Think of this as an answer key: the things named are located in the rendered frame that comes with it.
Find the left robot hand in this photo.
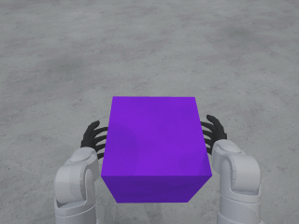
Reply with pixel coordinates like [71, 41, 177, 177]
[80, 120, 108, 160]

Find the right robot hand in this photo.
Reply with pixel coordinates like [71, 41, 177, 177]
[200, 115, 227, 155]

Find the robot right forearm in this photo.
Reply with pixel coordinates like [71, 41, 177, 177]
[211, 139, 264, 224]

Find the carton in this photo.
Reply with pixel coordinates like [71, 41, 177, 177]
[101, 96, 212, 203]

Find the robot left forearm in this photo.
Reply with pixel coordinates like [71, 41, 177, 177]
[53, 147, 100, 224]

